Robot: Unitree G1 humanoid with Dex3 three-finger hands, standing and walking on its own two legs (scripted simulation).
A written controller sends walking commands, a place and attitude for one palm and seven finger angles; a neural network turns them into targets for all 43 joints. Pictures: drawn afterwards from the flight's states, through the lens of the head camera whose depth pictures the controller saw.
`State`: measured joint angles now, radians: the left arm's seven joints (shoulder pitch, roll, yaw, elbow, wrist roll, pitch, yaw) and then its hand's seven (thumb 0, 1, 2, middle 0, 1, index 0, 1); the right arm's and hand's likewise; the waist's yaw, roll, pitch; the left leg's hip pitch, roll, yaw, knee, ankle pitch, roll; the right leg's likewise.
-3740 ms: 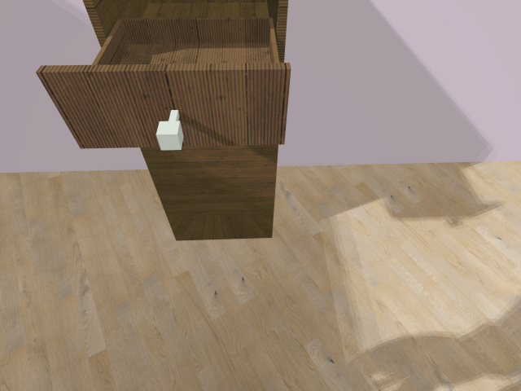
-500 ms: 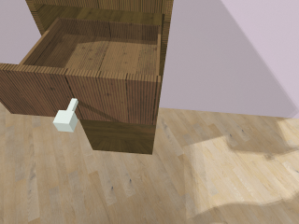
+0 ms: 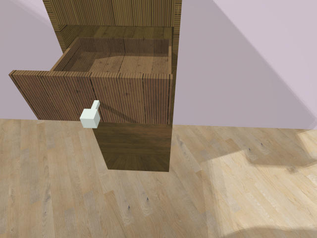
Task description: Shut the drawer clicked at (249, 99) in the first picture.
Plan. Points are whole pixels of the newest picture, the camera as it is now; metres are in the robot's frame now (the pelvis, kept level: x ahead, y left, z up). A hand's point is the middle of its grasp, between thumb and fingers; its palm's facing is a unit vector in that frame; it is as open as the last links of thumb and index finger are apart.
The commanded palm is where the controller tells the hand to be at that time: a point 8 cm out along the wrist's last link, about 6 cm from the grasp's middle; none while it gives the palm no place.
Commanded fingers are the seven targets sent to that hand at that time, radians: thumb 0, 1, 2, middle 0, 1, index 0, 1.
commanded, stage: shuffle to correct the standing spot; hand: left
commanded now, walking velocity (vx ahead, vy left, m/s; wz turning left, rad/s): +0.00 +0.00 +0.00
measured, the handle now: (92, 112) +0.37 +0.19 +0.14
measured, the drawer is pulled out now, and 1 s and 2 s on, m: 0.30 0.30 0.30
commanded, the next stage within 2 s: come to a stop and stand still in 0.44 s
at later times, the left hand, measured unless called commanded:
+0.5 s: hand out of the picture +0.00 +0.14 -0.19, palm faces +0.05 -0.99 -0.12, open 7.4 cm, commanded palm none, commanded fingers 0.00 0.90 0.90 -0.20 -0.30 -0.20 -0.30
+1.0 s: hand (106, 227) +0.19 +0.17 -0.16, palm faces +0.03 -0.96 -0.29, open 7.4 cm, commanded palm none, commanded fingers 0.00 0.90 0.90 -0.20 -0.30 -0.20 -0.30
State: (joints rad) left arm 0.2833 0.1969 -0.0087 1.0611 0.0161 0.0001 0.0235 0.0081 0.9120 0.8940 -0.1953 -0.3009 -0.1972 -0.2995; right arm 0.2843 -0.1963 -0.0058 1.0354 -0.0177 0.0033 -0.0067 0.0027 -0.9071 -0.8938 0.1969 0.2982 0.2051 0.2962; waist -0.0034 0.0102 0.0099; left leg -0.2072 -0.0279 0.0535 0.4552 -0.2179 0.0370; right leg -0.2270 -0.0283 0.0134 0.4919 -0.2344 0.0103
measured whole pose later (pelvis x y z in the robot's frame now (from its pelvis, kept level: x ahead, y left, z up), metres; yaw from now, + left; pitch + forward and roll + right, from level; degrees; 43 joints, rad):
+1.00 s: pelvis +0.11 -0.04 -0.01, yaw +0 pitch -1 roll +0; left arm 0.14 0.21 0.06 0.96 0.02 0.01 0.03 0.01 0.92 0.89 -0.19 -0.30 -0.20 -0.30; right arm 0.25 -0.17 -0.04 1.04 -0.02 0.00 -0.04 0.00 -0.91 -0.89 0.20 0.30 0.20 0.30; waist 0.00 0.02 0.13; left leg -0.05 0.04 0.11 0.44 -0.38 -0.02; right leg -0.48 -0.03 -0.03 0.78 -0.24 -0.01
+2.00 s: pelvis +0.04 -0.09 +0.00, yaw +1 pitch -1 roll +0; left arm 0.34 0.10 0.00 1.12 0.01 0.00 0.02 0.01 0.91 0.89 -0.20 -0.30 -0.20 -0.30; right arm 0.33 -0.12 -0.01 1.13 -0.01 0.01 -0.02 0.00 -0.91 -0.89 0.19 0.30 0.20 0.30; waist 0.00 -0.02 0.01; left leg -0.24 0.04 0.02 0.44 -0.19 -0.02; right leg -0.22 0.03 -0.03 0.45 -0.21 -0.04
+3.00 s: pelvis +0.03 -0.05 -0.01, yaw +4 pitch -1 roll +0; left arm 0.38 0.25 0.19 0.15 -0.19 -0.24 -0.05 0.02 0.91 0.89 -0.26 -0.37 -0.26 -0.37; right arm 0.25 -0.25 -0.02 0.73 0.04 -0.24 -0.06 0.01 -0.90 -0.89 0.20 0.30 0.20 0.30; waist 0.00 0.00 -0.01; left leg -0.34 -0.03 0.01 0.60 -0.25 0.03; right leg -0.30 -0.04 -0.04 0.61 -0.29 0.01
